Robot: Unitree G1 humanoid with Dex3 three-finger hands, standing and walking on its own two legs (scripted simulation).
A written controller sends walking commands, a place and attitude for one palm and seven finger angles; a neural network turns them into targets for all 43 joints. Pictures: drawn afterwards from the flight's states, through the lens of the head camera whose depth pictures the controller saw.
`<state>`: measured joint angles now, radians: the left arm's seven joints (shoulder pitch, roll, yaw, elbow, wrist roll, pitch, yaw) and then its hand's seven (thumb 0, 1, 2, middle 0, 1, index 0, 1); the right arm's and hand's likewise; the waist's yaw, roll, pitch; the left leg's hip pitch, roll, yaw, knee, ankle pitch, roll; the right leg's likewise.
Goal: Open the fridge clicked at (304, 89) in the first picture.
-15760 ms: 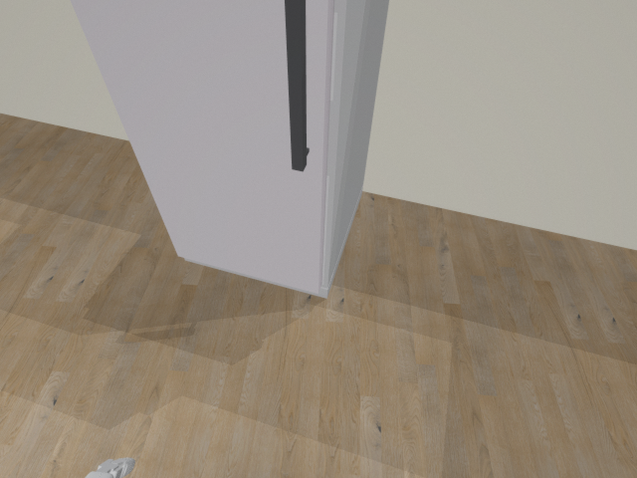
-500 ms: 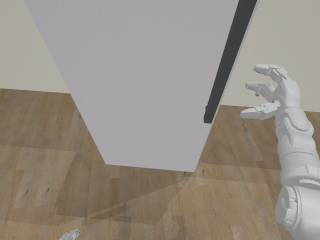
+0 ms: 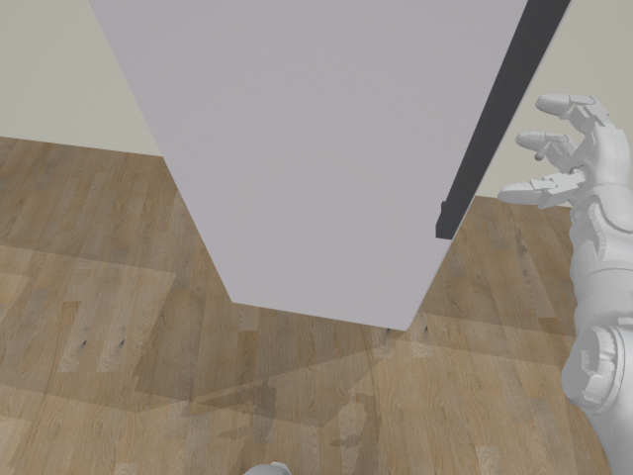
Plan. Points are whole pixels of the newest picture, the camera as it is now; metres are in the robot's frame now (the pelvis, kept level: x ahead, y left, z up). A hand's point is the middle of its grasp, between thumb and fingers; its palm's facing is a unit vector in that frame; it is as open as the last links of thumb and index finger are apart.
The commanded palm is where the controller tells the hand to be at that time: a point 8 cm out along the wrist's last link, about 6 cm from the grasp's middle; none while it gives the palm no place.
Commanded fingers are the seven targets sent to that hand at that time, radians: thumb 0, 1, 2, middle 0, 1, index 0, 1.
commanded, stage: move the hooked fingers beside the handle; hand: right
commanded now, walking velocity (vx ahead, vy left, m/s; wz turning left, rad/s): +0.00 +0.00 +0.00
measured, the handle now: (485, 124) +0.54 -0.11 +0.14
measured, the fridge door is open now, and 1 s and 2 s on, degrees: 0 0 0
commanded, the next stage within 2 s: feel for the door with the fingertips in 0.60 s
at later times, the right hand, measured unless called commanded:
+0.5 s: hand (535, 161) +0.49 -0.17 +0.14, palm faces +0.01 +1.00 +0.02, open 14.0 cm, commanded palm +0.46 -0.22 +0.14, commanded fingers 0.00 0.50 -0.30 0.30 1.20 0.30 1.20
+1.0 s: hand (518, 163) +0.48 -0.15 +0.13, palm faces -0.01 +1.00 +0.03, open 14.0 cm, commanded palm +0.46 -0.19 +0.14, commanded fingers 0.00 0.50 -0.30 0.30 1.20 0.30 1.20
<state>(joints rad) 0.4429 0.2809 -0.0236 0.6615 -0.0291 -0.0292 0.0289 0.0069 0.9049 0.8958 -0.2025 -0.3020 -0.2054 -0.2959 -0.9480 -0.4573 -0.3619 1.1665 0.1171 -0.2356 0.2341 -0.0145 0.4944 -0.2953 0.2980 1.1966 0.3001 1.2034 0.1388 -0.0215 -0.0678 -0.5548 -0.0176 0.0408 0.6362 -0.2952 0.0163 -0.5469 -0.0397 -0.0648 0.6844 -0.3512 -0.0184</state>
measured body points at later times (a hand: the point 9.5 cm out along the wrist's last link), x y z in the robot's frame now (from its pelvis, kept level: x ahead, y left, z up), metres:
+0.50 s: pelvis +0.00 +0.00 +0.00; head +0.06 +0.00 +0.44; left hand +0.05 +0.26 -0.12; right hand +0.48 -0.22 +0.14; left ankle +0.00 +0.11 -0.72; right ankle -0.02 -0.10 -0.72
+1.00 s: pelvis +0.00 +0.00 +0.00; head +0.06 +0.00 +0.44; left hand +0.02 +0.26 -0.12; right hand +0.48 -0.20 +0.14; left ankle +0.00 +0.11 -0.72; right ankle -0.02 -0.10 -0.72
